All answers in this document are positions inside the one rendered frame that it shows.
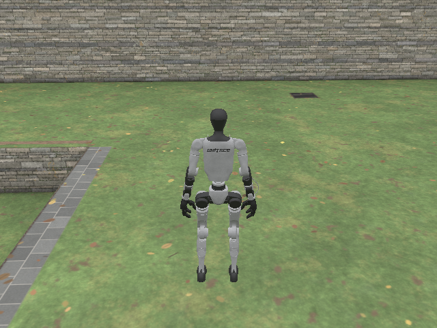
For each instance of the left robot shin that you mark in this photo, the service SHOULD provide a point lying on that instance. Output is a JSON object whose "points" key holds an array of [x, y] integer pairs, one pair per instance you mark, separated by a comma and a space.
{"points": [[201, 251]]}

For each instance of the right robot hand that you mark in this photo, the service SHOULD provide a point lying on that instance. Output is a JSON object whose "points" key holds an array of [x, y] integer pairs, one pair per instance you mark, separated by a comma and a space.
{"points": [[252, 208]]}

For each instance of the left robot hand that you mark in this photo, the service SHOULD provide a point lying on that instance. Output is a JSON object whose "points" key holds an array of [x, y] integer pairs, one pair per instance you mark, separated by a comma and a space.
{"points": [[184, 208]]}

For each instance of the right robot upper arm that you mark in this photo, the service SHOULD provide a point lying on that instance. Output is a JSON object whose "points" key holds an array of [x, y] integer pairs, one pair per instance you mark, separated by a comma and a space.
{"points": [[240, 145]]}

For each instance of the humanoid robot head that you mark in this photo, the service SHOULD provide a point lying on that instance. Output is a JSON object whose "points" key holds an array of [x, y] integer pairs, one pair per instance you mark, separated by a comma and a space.
{"points": [[218, 118]]}

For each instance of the left robot forearm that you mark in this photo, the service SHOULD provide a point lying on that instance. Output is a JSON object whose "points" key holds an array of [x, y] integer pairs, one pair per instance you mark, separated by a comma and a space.
{"points": [[188, 186]]}

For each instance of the right robot forearm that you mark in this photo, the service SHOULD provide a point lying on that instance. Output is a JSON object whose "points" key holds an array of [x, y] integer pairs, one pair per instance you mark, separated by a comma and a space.
{"points": [[248, 186]]}

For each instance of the left robot upper arm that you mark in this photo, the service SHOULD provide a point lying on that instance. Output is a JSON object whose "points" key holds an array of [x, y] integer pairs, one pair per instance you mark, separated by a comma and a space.
{"points": [[197, 144]]}

